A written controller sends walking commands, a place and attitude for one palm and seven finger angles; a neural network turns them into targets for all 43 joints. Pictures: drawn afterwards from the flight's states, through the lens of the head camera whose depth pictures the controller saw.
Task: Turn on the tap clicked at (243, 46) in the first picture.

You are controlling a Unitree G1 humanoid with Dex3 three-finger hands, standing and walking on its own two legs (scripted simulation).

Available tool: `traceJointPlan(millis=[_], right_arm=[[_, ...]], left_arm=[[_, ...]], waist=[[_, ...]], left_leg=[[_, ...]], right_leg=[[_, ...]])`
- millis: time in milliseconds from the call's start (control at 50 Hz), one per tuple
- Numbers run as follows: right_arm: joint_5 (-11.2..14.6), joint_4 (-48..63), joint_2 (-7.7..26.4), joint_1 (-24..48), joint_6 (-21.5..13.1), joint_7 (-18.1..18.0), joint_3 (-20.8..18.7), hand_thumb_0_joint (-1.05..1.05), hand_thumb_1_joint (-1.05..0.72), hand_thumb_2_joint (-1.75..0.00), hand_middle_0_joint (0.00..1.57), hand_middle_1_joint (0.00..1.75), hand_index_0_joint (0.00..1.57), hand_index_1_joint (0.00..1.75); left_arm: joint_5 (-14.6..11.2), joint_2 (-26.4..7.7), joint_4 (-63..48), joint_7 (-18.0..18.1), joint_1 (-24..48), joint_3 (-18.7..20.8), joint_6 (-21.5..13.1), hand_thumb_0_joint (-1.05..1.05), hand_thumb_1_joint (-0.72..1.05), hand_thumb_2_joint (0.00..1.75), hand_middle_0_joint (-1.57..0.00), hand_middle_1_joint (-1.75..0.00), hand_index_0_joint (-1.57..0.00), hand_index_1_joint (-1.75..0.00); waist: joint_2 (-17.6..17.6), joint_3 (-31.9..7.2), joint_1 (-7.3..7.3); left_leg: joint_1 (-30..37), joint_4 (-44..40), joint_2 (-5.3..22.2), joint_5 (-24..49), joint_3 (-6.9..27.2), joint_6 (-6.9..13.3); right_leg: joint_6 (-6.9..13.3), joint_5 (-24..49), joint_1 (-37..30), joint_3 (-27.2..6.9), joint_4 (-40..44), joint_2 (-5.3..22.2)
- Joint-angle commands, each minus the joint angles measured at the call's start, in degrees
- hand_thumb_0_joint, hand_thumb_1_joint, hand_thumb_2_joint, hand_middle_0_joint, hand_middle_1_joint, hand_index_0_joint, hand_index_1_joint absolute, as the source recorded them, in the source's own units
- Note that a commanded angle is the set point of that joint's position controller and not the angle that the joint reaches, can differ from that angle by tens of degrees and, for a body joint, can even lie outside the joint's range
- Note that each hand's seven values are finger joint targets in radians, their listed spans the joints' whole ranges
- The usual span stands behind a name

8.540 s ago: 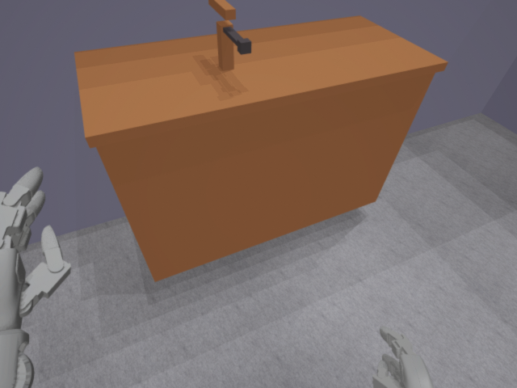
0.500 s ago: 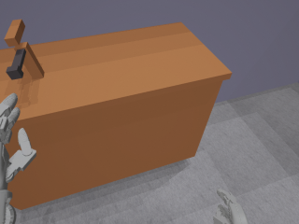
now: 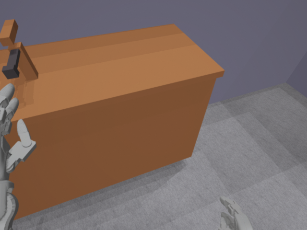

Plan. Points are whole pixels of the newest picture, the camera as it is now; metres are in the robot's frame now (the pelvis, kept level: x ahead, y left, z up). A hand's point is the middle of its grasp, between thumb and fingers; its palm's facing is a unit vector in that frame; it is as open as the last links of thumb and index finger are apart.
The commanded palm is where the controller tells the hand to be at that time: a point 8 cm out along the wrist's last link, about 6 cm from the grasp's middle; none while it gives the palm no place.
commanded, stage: come to a stop and stand still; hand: left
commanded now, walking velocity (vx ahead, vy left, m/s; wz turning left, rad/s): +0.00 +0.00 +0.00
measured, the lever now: (10, 71) +0.46 +0.44 +0.17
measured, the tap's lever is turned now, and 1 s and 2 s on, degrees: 0 0 0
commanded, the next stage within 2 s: look again from close up in 0.84 s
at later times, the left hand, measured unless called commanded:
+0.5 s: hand (19, 143) +0.24 +0.30 +0.15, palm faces +0.45 -0.83 -0.34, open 7.4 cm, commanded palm +0.18 +0.32 +0.18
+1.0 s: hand (20, 143) +0.24 +0.30 +0.15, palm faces +0.45 -0.83 -0.33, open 7.4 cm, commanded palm +0.19 +0.32 +0.18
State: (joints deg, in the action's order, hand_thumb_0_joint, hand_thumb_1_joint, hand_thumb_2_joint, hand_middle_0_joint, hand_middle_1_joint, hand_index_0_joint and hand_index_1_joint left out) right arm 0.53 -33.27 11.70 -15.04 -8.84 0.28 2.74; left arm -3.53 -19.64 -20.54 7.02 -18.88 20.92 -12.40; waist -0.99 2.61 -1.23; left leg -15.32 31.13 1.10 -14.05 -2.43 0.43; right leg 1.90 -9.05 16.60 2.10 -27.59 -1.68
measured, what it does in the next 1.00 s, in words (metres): shifts its weight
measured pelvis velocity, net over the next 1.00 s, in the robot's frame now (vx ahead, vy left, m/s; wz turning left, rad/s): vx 0.03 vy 0.04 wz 0.02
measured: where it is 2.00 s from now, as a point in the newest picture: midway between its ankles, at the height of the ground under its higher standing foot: outside the picture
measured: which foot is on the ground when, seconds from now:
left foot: down 0.00-1.00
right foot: down 0.00-1.00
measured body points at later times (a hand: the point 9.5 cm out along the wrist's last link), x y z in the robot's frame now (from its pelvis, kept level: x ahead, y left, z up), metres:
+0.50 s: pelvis +0.03 +0.04 +0.01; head +0.04 +0.06 +0.46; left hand +0.21 +0.34 +0.17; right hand +0.22 -0.17 -0.06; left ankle +0.04 +0.11 -0.73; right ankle +0.07 -0.10 -0.73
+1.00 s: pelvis +0.03 +0.04 +0.01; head +0.05 +0.06 +0.46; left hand +0.21 +0.34 +0.17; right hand +0.22 -0.18 -0.07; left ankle +0.04 +0.11 -0.73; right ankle +0.07 -0.10 -0.73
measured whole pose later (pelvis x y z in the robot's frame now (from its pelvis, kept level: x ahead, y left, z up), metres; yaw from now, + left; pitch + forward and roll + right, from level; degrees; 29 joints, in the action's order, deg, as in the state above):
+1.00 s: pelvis +0.03 +0.04 +0.01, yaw +1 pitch +0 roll -1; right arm -0.9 -32.7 12.2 -11.7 -4.2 -3.1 2.1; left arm -2.8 -17.9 -25.3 8.2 -24.8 19.2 -8.1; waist 0.5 2.7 -2.1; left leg -11.9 25.0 -2.0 -12.9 -2.2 3.5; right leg -1.3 -7.9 12.1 2.2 -20.5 1.1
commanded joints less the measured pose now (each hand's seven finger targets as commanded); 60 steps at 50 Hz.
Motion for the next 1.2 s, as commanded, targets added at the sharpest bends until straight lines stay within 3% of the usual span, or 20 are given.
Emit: traceJointPlan(millis=[0,20,40,60,100,140,200,240,320,420,540,580,640,660,740,820,920,940,1040,1180], right_arm=[[-0.28,9.49,6.86,6.94,-2.99,-2.02,-2.84,0.00,-0.90,-0.90,0.20,0.30,0.20,0.30],[-0.51,9.58,6.77,7.16,-2.86,-2.43,-2.73,0.00,-0.90,-0.90,0.20,0.30,0.20,0.30],[-0.99,9.73,7.31,7.76,-2.67,-2.78,-2.84,0.00,-0.90,-0.90,0.20,0.30,0.20,0.30],[-1.15,9.83,6.53,7.52,-2.72,-2.93,-2.65,0.00,-0.90,-0.90,0.20,0.30,0.20,0.30],[-1.07,10.04,6.62,7.35,-3.01,-2.83,-2.69,0.00,-0.90,-0.90,0.20,0.30,0.20,0.30],[-1.48,10.42,6.78,7.68,-3.62,-2.66,-2.62,0.00,-0.90,-0.90,0.20,0.30,0.20,0.30],[-1.62,9.82,7.29,7.24,-4.74,-2.26,-2.97,0.00,-0.90,-0.90,0.20,0.30,0.20,0.30],[-1.53,9.21,7.75,6.43,-4.79,-1.97,-3.36,0.00,-0.90,-0.90,0.20,0.30,0.20,0.30],[-1.26,8.07,8.12,5.85,-3.20,-2.13,-4.04,0.00,-0.90,-0.90,0.20,0.30,0.20,0.30],[-1.13,8.60,7.50,6.98,-1.39,-2.94,-3.82,0.00,-0.90,-0.90,0.20,0.30,0.20,0.30],[-1.75,10.03,7.21,8.82,-1.28,-2.96,-3.30,0.00,-0.90,-0.90,0.20,0.30,0.20,0.30],[-1.75,10.40,6.74,8.78,-1.25,-2.77,-3.09,0.00,-0.90,-0.90,0.20,0.30,0.20,0.30],[-1.90,10.47,6.80,8.55,-0.53,-2.70,-3.30,0.00,-0.90,-0.90,0.20,0.30,0.20,0.30],[-1.72,10.61,6.44,8.45,-0.04,-2.64,-3.20,0.00,-0.90,-0.90,0.20,0.30,0.20,0.30],[-1.49,10.26,6.98,8.22,1.36,-3.07,-3.65,0.00,-0.90,-0.90,0.20,0.30,0.20,0.30],[-1.16,10.26,7.03,8.62,1.87,-3.56,-3.59,0.00,-0.90,-0.90,0.20,0.30,0.20,0.30],[-1.12,10.22,7.22,9.20,1.27,-4.06,-3.50,0.00,-0.90,-0.90,0.20,0.30,0.20,0.30],[-1.32,10.28,7.46,9.68,1.19,-4.21,-3.53,0.00,-0.90,-0.90,0.20,0.30,0.20,0.30],[-1.51,10.15,7.30,9.33,0.98,-4.23,-3.66,0.00,-0.90,-0.90,0.20,0.30,0.20,0.30],[-1.00,9.95,7.14,8.82,1.80,-4.04,-3.81,0.00,-0.90,-0.90,0.20,0.30,0.20,0.30]], left_arm=[[1.10,-12.94,-14.21,0.21,1.67,6.67,-1.90,0.00,0.90,0.90,-0.20,-0.30,-0.20,-0.30],[1.40,-13.82,-15.37,0.44,2.54,8.14,-2.25,0.00,0.90,0.90,-0.20,-0.30,-0.20,-0.30],[1.80,-18.31,-19.87,1.10,6.26,11.55,-2.85,0.00,0.90,0.90,-0.20,-0.30,-0.20,-0.30],[1.80,-14.89,-19.49,1.08,5.00,9.74,-3.06,0.00,0.90,0.90,-0.20,-0.30,-0.20,-0.30],[1.89,-14.04,-20.97,1.35,5.13,9.05,-3.12,0.00,0.90,0.90,-0.20,-0.30,-0.20,-0.30],[2.04,-14.60,-23.83,1.38,5.24,9.08,-3.54,0.00,0.90,0.90,-0.20,-0.30,-0.20,-0.30],[1.83,-11.57,-23.63,1.19,0.67,6.81,-4.04,0.00,0.90,0.90,-0.20,-0.30,-0.20,-0.30],[1.69,-8.16,-19.96,0.89,-2.90,4.50,-3.63,0.00,0.90,0.90,-0.20,-0.30,-0.20,-0.30],[1.68,-6.97,-13.68,0.73,-4.19,3.87,-2.50,0.00,0.90,0.90,-0.20,-0.30,-0.20,-0.30],[1.96,-7.72,-12.71,0.73,2.02,3.53,-2.08,0.00,0.90,0.90,-0.20,-0.30,-0.20,-0.30],[2.00,-10.46,-22.95,1.24,6.07,4.28,-2.07,0.00,0.90,0.90,-0.20,-0.30,-0.20,-0.30],[1.68,-9.69,-24.44,1.48,3.19,4.13,-2.08,0.00,0.90,0.90,-0.20,-0.30,-0.20,-0.30],[1.12,-10.16,-22.29,1.72,-3.03,6.16,-1.50,0.00,0.90,0.90,-0.20,-0.30,-0.20,-0.30],[0.80,-9.36,-21.26,1.61,-4.93,6.12,-1.34,0.00,0.90,0.90,-0.20,-0.30,-0.20,-0.30],[0.09,-8.30,-17.12,1.26,-7.31,6.03,-0.68,0.00,0.90,0.90,-0.20,-0.30,-0.20,-0.30],[0.11,-7.84,-16.25,1.15,-4.68,4.64,-0.50,0.00,0.90,0.90,-0.20,-0.30,-0.20,-0.30],[0.77,-8.53,-19.84,1.71,0.61,3.39,-0.85,0.00,0.90,0.90,-0.20,-0.30,-0.20,-0.30],[0.99,-9.91,-21.87,1.97,2.29,4.09,-0.98,0.00,0.90,0.90,-0.20,-0.30,-0.20,-0.30],[1.00,-10.31,-20.56,2.59,-0.77,5.26,-1.07,0.00,0.90,0.90,-0.20,-0.30,-0.20,-0.30],[0.58,-7.86,-15.10,1.95,-4.66,4.22,-0.80,0.00,0.90,0.90,-0.20,-0.30,-0.20,-0.30]], waist=[[6.15,-2.19,-0.05],[4.49,-2.24,0.13],[-1.00,-3.11,0.11],[-4.54,-4.05,0.48],[-11.43,-5.76,0.27],[-12.49,-8.23,-0.02],[-9.06,-10.57,-0.21],[-5.42,-9.30,-0.07],[1.36,-5.63,0.43],[-0.30,-5.13,0.38],[-6.66,-11.28,-0.04],[-6.63,-13.48,-0.09],[-5.34,-14.21,-0.13],[-3.42,-13.89,-0.11],[-1.55,-11.49,0.29],[-0.48,-9.57,0.33],[-3.13,-9.45,0.17],[-5.25,-9.70,0.10],[-4.60,-9.69,-0.18],[-1.04,-7.33,0.03]], left_leg=[[-1.48,-10.25,0.94,-11.04,2.88,0.28],[-2.95,-11.56,1.33,-12.40,3.44,0.42],[-3.60,-13.27,1.61,-12.77,4.07,0.50],[-4.26,-14.81,2.80,-12.95,5.26,0.99],[-6.24,-16.34,3.60,-11.89,5.17,1.05],[-5.73,-15.22,3.02,-6.74,4.97,0.77],[-2.16,-12.35,1.53,-0.24,3.77,0.37],[-2.86,-13.61,1.60,-1.43,4.89,-0.07],[-1.97,-13.99,2.32,-1.32,5.19,-0.47],[-1.45,-14.91,2.61,-0.75,5.01,-0.36],[3.29,-11.06,1.13,15.72,3.94,-1.32],[4.68,-9.24,1.14,22.20,3.99,-1.89],[4.81,-8.20,1.09,25.49,3.71,-2.51],[4.00,-8.05,1.33,25.73,3.93,-2.69],[2.41,-9.81,1.57,19.74,3.90,-2.58],[1.13,-11.52,1.77,12.35,3.91,-1.62],[0.69,-12.69,1.01,8.47,4.18,-1.16],[0.81,-12.77,0.83,8.99,4.35,-1.31],[-0.08,-12.95,0.62,6.95,4.39,-1.23],[-2.52,-14.26,0.88,1.46,4.87,-0.98]], right_leg=[[-1.99,-23.56,0.76,-5.43,12.60,4.06],[-2.17,-22.98,-0.45,-4.99,11.98,3.69],[-1.95,-20.59,-2.17,-4.82,10.37,3.13],[-1.78,-15.85,-4.49,-3.79,8.11,2.71],[-1.78,-7.87,-10.17,-2.06,4.85,1.99],[-1.57,-4.00,-13.10,-1.13,4.61,2.18],[-1.30,0.49,-13.41,-1.64,6.13,2.84],[-1.30,-0.89,-12.57,-1.23,6.54,2.47],[-1.89,-0.92,-8.47,-1.79,8.09,2.00],[-2.02,0.42,-8.50,-2.06,7.63,1.99],[-1.35,11.55,-12.99,-1.23,5.42,2.27],[-1.14,14.71,-14.24,-0.68,4.79,2.31],[-0.93,17.17,-15.00,-0.65,4.86,2.67],[-0.91,17.65,-15.37,-0.59,4.88,2.74],[-1.23,14.42,-13.77,-0.94,5.89,2.87],[-1.74,10.02,-12.50,-1.32,7.05,2.78],[-1.81,7.64,-13.04,-1.36,7.42,2.59],[-1.63,7.86,-13.38,-1.46,7.18,2.56],[-1.47,6.41,-14.23,-1.66,7.74,2.65],[-1.67,2.04,-12.82,-1.99,9.44,2.63]])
